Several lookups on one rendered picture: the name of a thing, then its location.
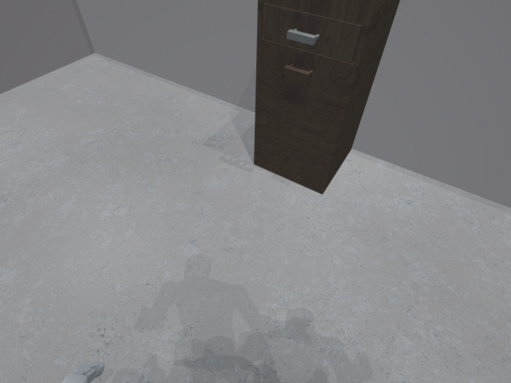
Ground left robot hand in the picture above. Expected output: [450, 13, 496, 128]
[61, 362, 105, 383]

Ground drawer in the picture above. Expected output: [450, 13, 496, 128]
[262, 3, 363, 63]

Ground cabinet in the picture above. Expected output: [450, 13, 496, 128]
[254, 0, 400, 194]

